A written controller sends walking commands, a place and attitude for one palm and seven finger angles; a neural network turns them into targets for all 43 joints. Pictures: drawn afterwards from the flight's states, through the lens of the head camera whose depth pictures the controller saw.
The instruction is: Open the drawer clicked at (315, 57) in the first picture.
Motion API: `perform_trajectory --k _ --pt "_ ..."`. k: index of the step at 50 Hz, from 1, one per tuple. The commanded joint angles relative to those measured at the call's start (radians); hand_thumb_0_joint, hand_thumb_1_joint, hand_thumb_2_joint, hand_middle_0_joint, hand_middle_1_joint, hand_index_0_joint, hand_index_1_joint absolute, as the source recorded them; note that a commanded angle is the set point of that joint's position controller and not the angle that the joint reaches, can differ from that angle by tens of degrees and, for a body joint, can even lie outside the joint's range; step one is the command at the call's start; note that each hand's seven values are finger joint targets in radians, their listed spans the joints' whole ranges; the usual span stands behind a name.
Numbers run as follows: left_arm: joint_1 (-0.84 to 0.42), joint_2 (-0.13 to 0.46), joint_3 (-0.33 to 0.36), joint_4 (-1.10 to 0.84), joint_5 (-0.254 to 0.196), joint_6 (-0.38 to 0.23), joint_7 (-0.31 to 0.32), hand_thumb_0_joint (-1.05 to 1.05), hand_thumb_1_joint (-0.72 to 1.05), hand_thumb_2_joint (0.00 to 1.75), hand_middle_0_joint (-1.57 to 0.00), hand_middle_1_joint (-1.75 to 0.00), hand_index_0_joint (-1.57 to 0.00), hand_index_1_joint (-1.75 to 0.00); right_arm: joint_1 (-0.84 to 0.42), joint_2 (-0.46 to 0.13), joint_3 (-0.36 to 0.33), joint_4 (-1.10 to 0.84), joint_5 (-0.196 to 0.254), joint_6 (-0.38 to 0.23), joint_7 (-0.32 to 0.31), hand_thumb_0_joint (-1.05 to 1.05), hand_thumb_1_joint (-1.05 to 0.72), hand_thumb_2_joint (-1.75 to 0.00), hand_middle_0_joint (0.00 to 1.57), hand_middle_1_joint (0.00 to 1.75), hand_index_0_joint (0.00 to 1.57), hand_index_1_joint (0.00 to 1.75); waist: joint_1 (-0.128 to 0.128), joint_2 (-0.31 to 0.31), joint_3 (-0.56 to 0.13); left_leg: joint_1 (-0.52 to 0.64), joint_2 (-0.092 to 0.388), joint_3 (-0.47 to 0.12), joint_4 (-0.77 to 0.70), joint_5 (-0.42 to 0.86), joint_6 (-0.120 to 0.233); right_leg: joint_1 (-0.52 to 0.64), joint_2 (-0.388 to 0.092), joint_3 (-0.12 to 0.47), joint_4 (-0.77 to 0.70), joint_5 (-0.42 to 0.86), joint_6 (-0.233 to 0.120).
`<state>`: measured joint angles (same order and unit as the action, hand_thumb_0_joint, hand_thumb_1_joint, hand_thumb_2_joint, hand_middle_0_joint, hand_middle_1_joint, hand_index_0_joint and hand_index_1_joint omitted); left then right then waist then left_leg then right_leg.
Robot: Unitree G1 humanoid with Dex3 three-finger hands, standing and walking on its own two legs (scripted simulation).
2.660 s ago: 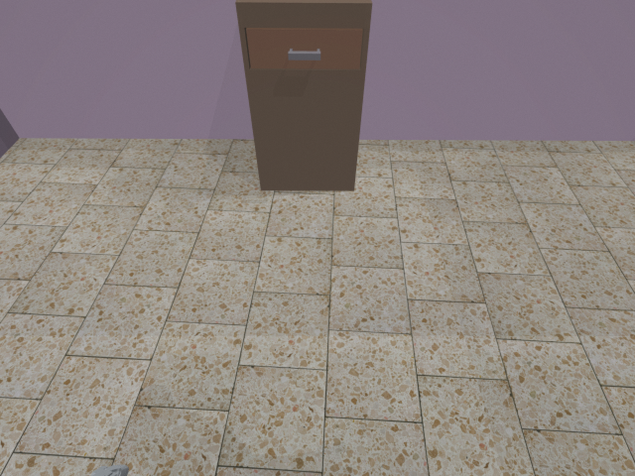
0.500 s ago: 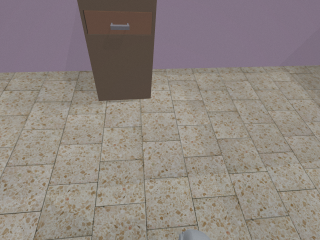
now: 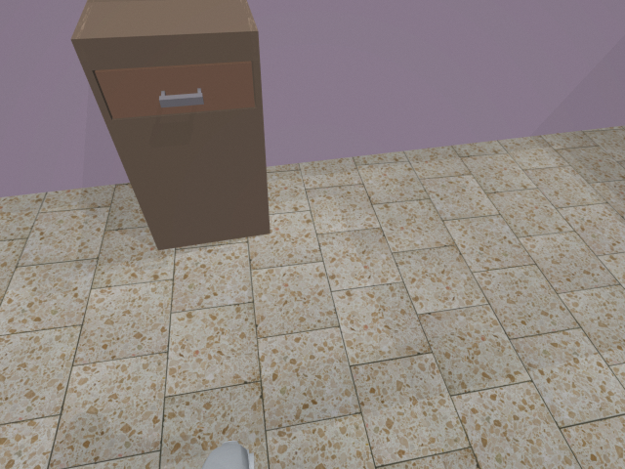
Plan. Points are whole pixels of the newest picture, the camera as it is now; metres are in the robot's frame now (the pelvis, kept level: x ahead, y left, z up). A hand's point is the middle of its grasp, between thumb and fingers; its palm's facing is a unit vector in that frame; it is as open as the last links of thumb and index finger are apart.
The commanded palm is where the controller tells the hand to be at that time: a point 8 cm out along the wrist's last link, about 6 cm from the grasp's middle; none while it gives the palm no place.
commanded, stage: walk to a spot facing it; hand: left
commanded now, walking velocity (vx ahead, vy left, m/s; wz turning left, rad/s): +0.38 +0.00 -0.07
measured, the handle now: (181, 96) +1.05 +0.41 -0.09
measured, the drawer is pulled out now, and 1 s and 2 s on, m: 0.00 0.00 0.00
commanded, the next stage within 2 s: turn to face it in 0.46 s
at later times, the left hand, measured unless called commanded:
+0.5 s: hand (192, 380) +0.28 +0.21 -0.16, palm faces -0.09 -0.98 -0.18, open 7.4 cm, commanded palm none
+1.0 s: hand (240, 303) +0.44 +0.15 -0.18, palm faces +0.03 -0.99 -0.16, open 7.3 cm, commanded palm none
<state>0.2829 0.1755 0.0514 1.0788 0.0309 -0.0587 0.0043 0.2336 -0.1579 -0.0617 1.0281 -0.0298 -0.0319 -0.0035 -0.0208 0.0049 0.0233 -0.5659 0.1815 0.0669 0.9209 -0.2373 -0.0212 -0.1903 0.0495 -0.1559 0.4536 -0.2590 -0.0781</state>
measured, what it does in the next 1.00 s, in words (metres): walks ahead: left foot, then right foot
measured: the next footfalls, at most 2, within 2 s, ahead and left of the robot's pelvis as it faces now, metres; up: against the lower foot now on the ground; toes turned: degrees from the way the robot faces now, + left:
left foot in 0.14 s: +0.21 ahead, +0.15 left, +0.00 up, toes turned +10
right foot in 0.62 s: +0.38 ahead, -0.14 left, +0.00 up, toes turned -20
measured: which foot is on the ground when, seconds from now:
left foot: up 0.00-0.12, down 0.14-0.62, up 0.64-1.00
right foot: down 0.00-0.16, up 0.18-0.60, down 0.62-1.00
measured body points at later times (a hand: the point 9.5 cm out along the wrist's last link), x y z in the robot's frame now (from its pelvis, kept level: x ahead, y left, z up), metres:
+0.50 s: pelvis +0.21 +0.03 +0.01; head +0.23 +0.03 +0.46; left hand +0.29 +0.26 -0.14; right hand +0.15 -0.19 -0.15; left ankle +0.17 +0.15 -0.73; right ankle +0.29 -0.12 -0.69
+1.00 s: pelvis +0.33 -0.02 -0.01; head +0.35 +0.00 +0.44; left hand +0.44 +0.21 -0.16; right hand +0.37 -0.26 -0.15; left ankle +0.39 +0.08 -0.72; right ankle +0.34 -0.12 -0.74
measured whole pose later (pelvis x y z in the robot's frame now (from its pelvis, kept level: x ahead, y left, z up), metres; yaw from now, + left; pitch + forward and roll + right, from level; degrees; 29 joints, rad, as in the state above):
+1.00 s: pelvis +0.33 -0.02 -0.01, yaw +0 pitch -2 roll -2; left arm 0.14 0.17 0.05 0.97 0.03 0.00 0.02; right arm 0.24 -0.18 -0.06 1.00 -0.03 0.04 0.01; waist -0.02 -0.01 0.05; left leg -0.42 0.10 0.14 0.77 -0.35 -0.04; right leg -0.23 -0.11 -0.34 0.58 -0.30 -0.02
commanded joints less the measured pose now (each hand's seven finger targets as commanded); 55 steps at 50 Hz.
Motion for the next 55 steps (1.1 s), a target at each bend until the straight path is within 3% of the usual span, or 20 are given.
perform_trajectory --k 1,4,6,7,8,9,11,15,26,29,30,31,32,35,38,46,50,52,53,55 --pt "0.080 0.125 0.019 -0.026 -0.005 -0.021 -0.002 0.00 0.90 0.90 -0.20 -0.30 -0.20 -0.30 -0.021 -0.020 0.007 -0.051 0.005 -0.016 0.030 0.00 -0.90 -0.90 0.20 0.30 0.20 0.30 0.032 -0.090 0.084 0.098 -0.030 0.037 -0.175 0.040 -0.001 -0.083 -0.287 0.224 -0.252 -0.013 -0.093" --pt "0.101 0.131 0.023 -0.017 -0.006 -0.016 -0.001 0.00 0.90 0.90 -0.20 -0.30 -0.20 -0.30 -0.042 -0.043 0.003 -0.063 0.007 -0.030 0.029 0.00 -0.90 -0.90 0.20 0.30 0.20 0.30 0.026 -0.056 0.082 0.192 -0.060 0.070 -0.287 0.018 0.012 -0.035 -0.296 0.231 -0.185 0.072 -0.081" --pt "0.100 0.119 0.022 -0.016 -0.013 -0.011 -0.003 0.00 0.90 0.90 -0.20 -0.30 -0.20 -0.30 0.104 -0.093 -0.007 -0.013 0.001 -0.042 0.015 0.00 -0.90 -0.90 0.20 0.30 0.20 0.30 -0.042 0.012 0.006 0.458 -0.088 0.086 -0.417 0.021 0.030 -0.079 -0.221 0.149 0.056 0.227 -0.038" --pt "0.118 0.068 0.017 -0.030 -0.016 -0.011 -0.008 0.00 0.90 0.90 -0.20 -0.30 -0.20 -0.30 0.245 -0.189 -0.030 0.021 -0.010 -0.050 0.004 0.00 -0.90 -0.90 0.20 0.30 0.20 0.30 -0.091 0.195 -0.085 0.672 0.085 -0.163 -0.502 -0.023 0.096 -0.232 -0.130 0.082 0.340 0.131 0.011" --pt "0.097 0.037 0.009 -0.065 -0.019 -0.017 -0.015 0.00 0.90 0.90 -0.20 -0.30 -0.20 -0.30 0.360 -0.277 -0.048 0.045 -0.011 -0.045 -0.002 0.00 -0.90 -0.90 0.20 0.30 0.20 0.30 -0.113 0.358 -0.122 0.769 0.311 -0.451 -0.638 0.006 0.192 -0.419 -0.037 0.027 0.647 -0.294 0.046" --pt "0.042 0.073 0.015 -0.073 -0.008 -0.011 -0.006 0.00 0.90 0.90 -0.20 -0.30 -0.20 -0.30 0.328 -0.241 -0.036 0.054 -0.005 -0.037 -0.009 0.00 -0.90 -0.90 0.20 0.30 0.20 0.30 -0.112 0.278 -0.104 0.691 0.320 -0.465 -0.686 -0.128 0.204 -0.462 -0.075 0.126 0.789 -0.300 0.033" --pt "-0.014 0.054 0.022 -0.068 -0.005 -0.002 -0.019 0.00 0.90 0.90 -0.20 -0.30 -0.20 -0.30 0.184 -0.149 -0.014 0.011 0.000 -0.042 -0.013 0.00 -0.90 -0.90 0.20 0.30 0.20 0.30 -0.059 0.125 0.053 0.491 0.266 -0.334 -0.739 -0.232 0.174 -0.513 -0.155 0.157 0.841 -0.130 0.037" --pt "0.063 -0.001 0.024 -0.046 0.004 0.040 -0.026 0.00 0.90 0.90 -0.20 -0.30 -0.20 -0.30 0.118 -0.085 -0.008 0.008 0.001 -0.062 -0.021 0.00 -0.90 -0.90 0.20 0.30 0.20 0.30 0.023 0.095 0.039 0.383 0.177 -0.047 -0.753 -0.026 0.131 -0.416 -0.190 0.141 0.722 -0.004 0.068" --pt "-0.131 0.016 0.032 -0.142 0.001 0.047 -0.042 0.00 0.90 0.90 -0.20 -0.30 -0.20 -0.30 0.165 -0.141 -0.028 0.033 -0.003 -0.039 -0.015 0.00 -0.90 -0.90 0.20 0.30 0.20 0.30 -0.002 0.138 0.076 0.519 0.183 0.176 -0.638 0.226 0.111 -0.322 -0.144 0.017 0.231 0.056 0.068" --pt "0.095 0.081 0.045 -0.071 0.008 0.020 -0.030 0.00 0.90 0.90 -0.20 -0.30 -0.20 -0.30 0.152 -0.137 -0.019 0.035 0.005 -0.032 -0.012 0.00 -0.90 -0.90 0.20 0.30 0.20 0.30 0.115 0.025 -0.051 0.399 0.108 0.228 -0.247 0.423 0.055 0.091 -0.078 -0.014 0.075 0.133 0.034" --pt "0.210 0.198 0.069 -0.034 0.011 0.000 -0.013 0.00 0.90 0.90 -0.20 -0.30 -0.20 -0.30 0.206 -0.069 -0.003 0.030 0.020 -0.034 -0.002 0.00 -0.90 -0.90 0.20 0.30 0.20 0.30 0.147 -0.243 -0.190 0.157 0.003 0.244 0.055 0.061 0.010 0.369 -0.323 0.265 0.029 0.308 -0.029" --pt "0.271 0.267 0.069 -0.019 -0.015 -0.001 -0.005 0.00 0.90 0.90 -0.20 -0.30 -0.20 -0.30 0.200 -0.047 0.008 0.004 0.029 -0.027 -0.008 0.00 -0.90 -0.90 0.20 0.30 0.20 0.30 0.133 -0.299 -0.261 0.043 -0.097 0.121 0.285 -0.381 -0.010 0.415 -0.511 0.511 -0.058 0.597 -0.127" --pt "0.207 0.242 0.062 -0.034 -0.020 0.006 0.007 0.00 0.90 0.90 -0.20 -0.30 -0.20 -0.30 0.175 -0.056 0.002 0.003 0.028 -0.017 -0.017 0.00 -0.90 -0.90 0.20 0.30 0.20 0.30 0.120 -0.137 -0.214 0.039 -0.071 0.020 0.356 -0.349 0.001 0.309 -0.518 0.429 -0.084 0.630 -0.149" --pt "-0.020 0.135 0.024 -0.078 -0.013 0.005 0.022 0.00 0.90 0.90 -0.20 -0.30 -0.20 -0.30 0.154 -0.034 0.007 0.035 0.014 0.016 -0.018 0.00 -0.90 -0.90 0.20 0.30 0.20 0.30 0.034 -0.110 -0.033 0.062 -0.010 -0.056 0.344 -0.190 -0.008 -0.014 -0.458 0.245 -0.160 0.395 -0.082" --pt "-0.109 0.104 0.011 -0.100 -0.009 0.010 0.026 0.00 0.90 0.90 -0.20 -0.30 -0.20 -0.30 0.218 -0.011 0.011 0.053 0.013 0.044 -0.011 0.00 -0.90 -0.90 0.20 0.30 0.20 0.30 -0.023 -0.128 -0.031 0.134 -0.032 -0.027 0.197 -0.134 -0.023 -0.099 -0.402 0.069 -0.172 0.390 -0.042" --pt "-0.088 0.151 0.038 -0.132 -0.004 0.046 0.031 0.00 0.90 0.90 -0.20 -0.30 -0.20 -0.30 0.037 -0.035 0.001 -0.062 0.011 0.058 0.014 0.00 -0.90 -0.90 0.20 0.30 0.20 0.30 0.025 -0.134 0.008 0.128 -0.063 0.055 -0.088 -0.146 -0.021 -0.028 -0.439 0.007 -0.125 0.240 -0.043" --pt "-0.088 0.160 0.048 -0.155 -0.013 0.065 0.025 0.00 0.90 0.90 -0.20 -0.30 -0.20 -0.30 0.075 -0.093 -0.012 -0.090 0.005 0.052 0.018 0.00 -0.90 -0.90 0.20 0.30 0.20 0.30 -0.008 -0.021 -0.022 0.326 -0.081 0.064 -0.354 0.021 0.001 -0.094 -0.396 -0.057 0.075 0.129 0.032" --pt "-0.108 0.080 0.029 -0.223 -0.022 0.077 0.015 0.00 0.90 0.90 -0.20 -0.30 -0.20 -0.30 0.167 -0.265 -0.046 -0.105 -0.002 0.042 0.010 0.00 -0.90 -0.90 0.20 0.30 0.20 0.30 -0.055 0.388 -0.034 0.428 0.257 -0.445 -0.611 0.414 0.200 -0.356 -0.172 -0.077 0.497 -0.417 0.158" --pt "-0.158 0.096 0.026 -0.236 -0.009 0.084 0.022 0.00 0.90 0.90 -0.20 -0.30 -0.20 -0.30 0.181 -0.273 -0.048 -0.084 -0.003 0.040 -0.006 0.00 -0.90 -0.90 0.20 0.30 0.20 0.30 -0.078 0.303 -0.082 0.420 0.261 -0.496 -0.635 0.331 0.244 -0.369 -0.151 0.061 0.657 -0.428 0.142" --pt "-0.146 0.100 0.039 -0.212 -0.009 0.078 0.013 0.00 0.90 0.90 -0.20 -0.30 -0.20 -0.30 0.066 -0.244 -0.038 -0.112 0.003 0.034 -0.016 0.00 -0.90 -0.90 0.20 0.30 0.20 0.30 -0.026 0.196 -0.092 0.428 0.182 -0.382 -0.618 0.208 0.205 -0.432 -0.164 0.132 0.751 -0.254 0.140"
